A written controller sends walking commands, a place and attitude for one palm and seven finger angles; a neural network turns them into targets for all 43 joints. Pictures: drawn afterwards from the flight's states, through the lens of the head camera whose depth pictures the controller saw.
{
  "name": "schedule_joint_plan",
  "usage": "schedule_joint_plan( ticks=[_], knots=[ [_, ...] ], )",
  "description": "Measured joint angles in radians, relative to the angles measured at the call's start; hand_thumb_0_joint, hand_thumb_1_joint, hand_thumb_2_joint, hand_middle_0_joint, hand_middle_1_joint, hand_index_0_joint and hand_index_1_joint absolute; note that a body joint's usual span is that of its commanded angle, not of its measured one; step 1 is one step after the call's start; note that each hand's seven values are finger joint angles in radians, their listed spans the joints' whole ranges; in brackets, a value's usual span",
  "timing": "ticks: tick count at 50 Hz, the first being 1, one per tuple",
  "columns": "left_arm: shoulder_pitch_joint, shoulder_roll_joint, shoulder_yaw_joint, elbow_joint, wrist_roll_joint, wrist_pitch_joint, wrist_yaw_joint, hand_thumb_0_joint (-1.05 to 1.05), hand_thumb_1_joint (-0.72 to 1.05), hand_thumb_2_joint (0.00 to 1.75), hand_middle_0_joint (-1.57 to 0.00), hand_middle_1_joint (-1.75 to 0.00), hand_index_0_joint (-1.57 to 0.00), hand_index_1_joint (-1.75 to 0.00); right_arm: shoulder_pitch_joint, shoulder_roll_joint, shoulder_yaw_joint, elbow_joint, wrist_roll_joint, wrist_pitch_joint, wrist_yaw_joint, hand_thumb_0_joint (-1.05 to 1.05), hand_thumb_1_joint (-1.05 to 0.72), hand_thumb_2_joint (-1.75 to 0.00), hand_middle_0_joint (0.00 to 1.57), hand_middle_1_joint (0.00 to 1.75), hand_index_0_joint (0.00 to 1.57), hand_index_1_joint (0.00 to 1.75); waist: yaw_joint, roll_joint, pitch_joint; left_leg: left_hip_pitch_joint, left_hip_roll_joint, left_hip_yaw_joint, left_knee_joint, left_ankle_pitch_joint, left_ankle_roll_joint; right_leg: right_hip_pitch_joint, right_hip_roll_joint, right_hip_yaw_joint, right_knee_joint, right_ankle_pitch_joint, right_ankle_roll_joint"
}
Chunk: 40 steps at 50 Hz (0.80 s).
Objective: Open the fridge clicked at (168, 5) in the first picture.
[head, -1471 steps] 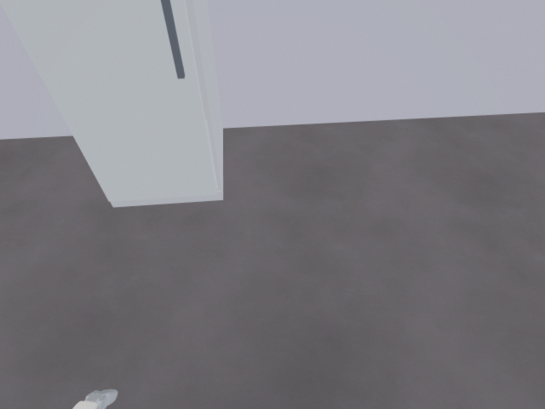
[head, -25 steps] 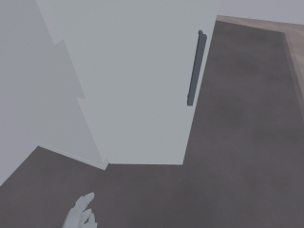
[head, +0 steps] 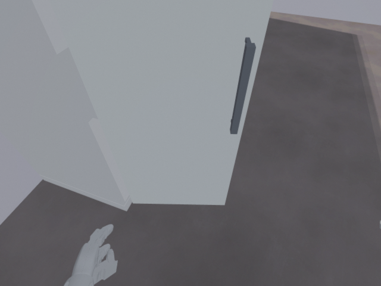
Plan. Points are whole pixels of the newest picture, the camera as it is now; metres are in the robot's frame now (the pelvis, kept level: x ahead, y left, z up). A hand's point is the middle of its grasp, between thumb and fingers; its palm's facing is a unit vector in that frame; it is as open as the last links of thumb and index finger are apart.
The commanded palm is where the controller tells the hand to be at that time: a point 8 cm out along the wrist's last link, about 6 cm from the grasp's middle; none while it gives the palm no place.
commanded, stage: let the arm hang, fingers relaxed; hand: right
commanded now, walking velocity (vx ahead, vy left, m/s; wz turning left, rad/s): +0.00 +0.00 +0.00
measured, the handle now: (239, 91) +0.60 -0.11 +0.08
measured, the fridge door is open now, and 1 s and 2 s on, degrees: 71 71 71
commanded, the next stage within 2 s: look to check the result in 1.08 s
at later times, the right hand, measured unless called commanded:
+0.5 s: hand out of the picture -0.10 -0.18 -0.17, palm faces +0.05 +0.98 -0.18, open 7.2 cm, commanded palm none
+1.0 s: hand out of the picture -0.02 -0.16 -0.18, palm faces +0.04 +0.99 -0.17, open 7.3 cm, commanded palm none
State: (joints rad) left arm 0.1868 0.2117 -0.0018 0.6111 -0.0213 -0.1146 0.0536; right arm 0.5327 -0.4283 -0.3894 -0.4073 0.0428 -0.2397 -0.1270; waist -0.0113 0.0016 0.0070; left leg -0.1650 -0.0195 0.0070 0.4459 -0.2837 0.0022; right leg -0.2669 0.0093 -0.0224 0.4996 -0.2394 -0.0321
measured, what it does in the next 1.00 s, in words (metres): stands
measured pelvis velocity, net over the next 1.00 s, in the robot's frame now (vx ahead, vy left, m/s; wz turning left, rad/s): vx -0.02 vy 0.00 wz -0.02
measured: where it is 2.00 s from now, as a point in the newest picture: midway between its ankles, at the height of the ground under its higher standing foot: outside the picture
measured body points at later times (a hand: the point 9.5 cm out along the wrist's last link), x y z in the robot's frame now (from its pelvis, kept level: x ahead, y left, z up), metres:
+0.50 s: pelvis -0.03 -0.01 +0.00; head +0.00 -0.02 +0.45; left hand -0.04 +0.22 -0.15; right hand -0.10 -0.23 -0.16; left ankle -0.03 +0.12 -0.74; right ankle +0.01 -0.09 -0.74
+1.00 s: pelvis -0.02 +0.00 +0.00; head -0.01 +0.00 +0.45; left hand -0.02 +0.22 -0.16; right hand -0.02 -0.22 -0.16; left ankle -0.03 +0.12 -0.74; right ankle +0.01 -0.09 -0.74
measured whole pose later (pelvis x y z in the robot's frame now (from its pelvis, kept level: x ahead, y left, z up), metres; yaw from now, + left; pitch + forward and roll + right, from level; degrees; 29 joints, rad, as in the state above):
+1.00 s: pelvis -0.02 +0.00 +0.00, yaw -1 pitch -1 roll +0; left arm 0.29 0.13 0.00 1.11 0.02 0.00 0.04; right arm 0.26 -0.13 0.00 1.14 -0.02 0.00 -0.03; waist 0.01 0.00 0.03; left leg -0.16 0.00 0.02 0.43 -0.26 0.00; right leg -0.25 0.03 -0.01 0.43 -0.17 -0.04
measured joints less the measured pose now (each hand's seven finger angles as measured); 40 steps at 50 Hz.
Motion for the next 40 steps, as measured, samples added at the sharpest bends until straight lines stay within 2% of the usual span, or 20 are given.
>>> schedule_joint_plan(
  ticks=[1,3,5,7,10,13,15,17,22,31,40],
  knots=[
    [-0.003,0.019,0.007,0.029,-0.003,-0.007,-0.022,0.01,0.9,0.9,-0.2,-0.3,-0.21,-0.3,-0.051,0.0,0.045,0.092,-0.016,0.016,0.023,0.01,-0.89,-0.9,0.21,0.31,0.21,0.3,-0.005,-0.012,-0.012,-0.018,0.006,0.009,0.023,-0.008,-0.002,-0.019,0.006,0.006,0.018,-0.002,-0.002],
    [-0.019,0.06,0.012,0.089,0.006,0.022,-0.05,0.01,0.9,0.9,-0.2,-0.3,-0.21,-0.3,-0.161,0.02,0.145,0.333,-0.045,0.098,0.07,0.0,-0.89,-0.9,0.2,0.3,0.21,0.3,-0.01,-0.039,-0.036,-0.055,0.02,0.021,0.076,-0.035,-0.006,-0.056,0.021,0.015,0.058,-0.011,-0.01],
    [-0.037,0.084,0.011,0.14,0.02,0.059,-0.06,0.01,0.9,0.89,-0.2,-0.3,-0.21,-0.3,-0.244,0.059,0.225,0.596,-0.062,0.184,0.1,0.0,-0.89,-0.9,0.2,0.3,0.2,0.3,-0.002,-0.055,-0.048,-0.081,0.032,0.028,0.121,-0.054,-0.01,-0.078,0.032,0.019,0.086,-0.018,-0.017],
    [-0.043,0.085,0.009,0.178,0.032,0.087,-0.062,0.01,0.9,0.89,-0.2,-0.3,-0.21,-0.3,-0.288,0.104,0.287,0.83,-0.071,0.246,0.116,0.0,-0.9,-0.9,0.2,0.3,0.2,0.3,0.013,-0.053,-0.045,-0.09,0.037,0.028,0.142,-0.06,-0.011,-0.082,0.037,0.019,0.096,-0.017,-0.019],
    [-0.026,0.063,0.002,0.225,0.044,0.114,-0.059,0.01,0.9,0.89,-0.2,-0.3,-0.21,-0.3,-0.297,0.175,0.36,1.093,-0.075,0.293,0.126,0.0,-0.9,-0.9,0.19,0.3,0.2,0.3,0.033,-0.02,-0.021,-0.082,0.037,0.027,0.136,-0.053,-0.007,-0.071,0.037,0.019,0.083,-0.006,-0.016],
    [0.01,0.032,-0.01,0.286,0.047,0.127,-0.053,0.01,0.9,0.89,-0.2,-0.3,-0.2,-0.3,-0.274,0.245,0.409,1.273,-0.069,0.304,0.131,0.01,-0.91,-0.89,0.2,0.3,0.2,0.3,0.037,0.019,0.01,-0.06,0.029,0.028,0.096,-0.029,-0.005,-0.051,0.03,0.021,0.05,0.012,-0.013],
    [0.042,0.007,-0.016,0.331,0.045,0.132,-0.046,0.01,0.9,0.89,-0.2,-0.3,-0.2,-0.3,-0.261,0.249,0.387,1.351,-0.063,0.296,0.105,0.0,-0.97,-0.89,0.2,0.3,0.21,0.3,0.027,0.039,0.03,-0.045,0.021,0.036,0.061,-0.008,-0.002,-0.044,0.023,0.03,0.03,0.026,-0.009],
    [0.071,-0.013,-0.018,0.375,0.045,0.138,-0.04,0.01,0.9,0.89,-0.2,-0.3,-0.2,-0.3,-0.243,0.238,0.386,1.408,-0.061,0.287,0.111,0.0,-1.0,-0.89,0.21,0.3,0.21,0.3,0.015,0.044,0.045,-0.03,0.015,0.043,0.026,0.012,0.002,-0.039,0.018,0.037,0.013,0.039,-0.006],
    [0.121,-0.042,-0.011,0.451,0.038,0.148,-0.028,0.01,0.9,0.89,-0.2,-0.3,-0.2,-0.3,-0.194,0.235,0.391,1.512,-0.058,0.271,0.114,0.0,-0.97,-0.89,0.2,0.3,0.21,0.3,0.0,0.018,0.063,-0.008,0.013,0.046,-0.025,0.041,-0.001,-0.026,0.017,0.041,-0.018,0.057,-0.009],
    [0.13,-0.079,-0.003,0.494,0.035,0.138,-0.023,0.01,0.9,0.89,-0.2,-0.3,-0.2,-0.3,-0.176,0.26,0.393,1.583,-0.058,0.258,0.102,0.0,-0.92,-0.89,0.2,0.3,0.2,0.3,0.005,-0.024,0.051,-0.006,0.027,0.029,-0.026,0.046,-0.009,-0.004,0.029,0.023,-0.054,0.075,-0.019],
    [0.112,-0.083,0.004,0.507,0.039,0.13,-0.021,0.02,0.92,0.89,-0.2,-0.3,-0.21,-0.3,-0.233,0.299,0.392,1.558,-0.061,0.24,0.097,0.0,-0.91,-0.9,0.2,0.3,0.2,0.3,0.009,-0.026,0.021,-0.012,0.034,0.021,-0.008,0.033,-0.01,0.006,0.035,0.015,-0.066,0.077,-0.018]
  ],
)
